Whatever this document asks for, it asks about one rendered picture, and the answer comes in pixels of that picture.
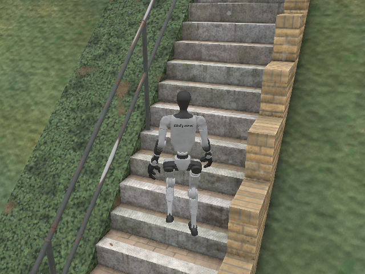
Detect stairs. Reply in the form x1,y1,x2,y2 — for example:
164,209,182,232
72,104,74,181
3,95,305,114
90,0,285,274

